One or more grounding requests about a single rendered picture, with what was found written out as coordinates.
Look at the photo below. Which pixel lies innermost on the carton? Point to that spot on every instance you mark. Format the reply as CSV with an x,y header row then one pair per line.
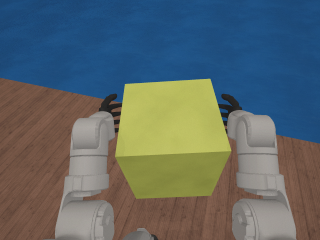
x,y
171,140

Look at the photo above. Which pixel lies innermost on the right robot forearm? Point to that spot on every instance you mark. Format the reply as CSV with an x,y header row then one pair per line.
x,y
256,146

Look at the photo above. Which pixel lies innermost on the left robot forearm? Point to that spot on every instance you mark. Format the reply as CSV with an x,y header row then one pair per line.
x,y
88,158

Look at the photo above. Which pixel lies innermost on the robot left upper arm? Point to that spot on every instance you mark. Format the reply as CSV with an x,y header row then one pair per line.
x,y
86,220

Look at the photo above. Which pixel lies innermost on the robot right upper arm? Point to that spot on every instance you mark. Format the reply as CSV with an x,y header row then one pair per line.
x,y
262,219

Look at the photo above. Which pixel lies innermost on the robot left hand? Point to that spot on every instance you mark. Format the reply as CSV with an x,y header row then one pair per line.
x,y
108,108

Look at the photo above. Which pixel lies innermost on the robot right hand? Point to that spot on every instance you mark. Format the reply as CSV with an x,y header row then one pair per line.
x,y
235,106

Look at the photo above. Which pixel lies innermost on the robot left shin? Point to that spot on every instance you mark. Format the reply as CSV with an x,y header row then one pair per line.
x,y
143,229

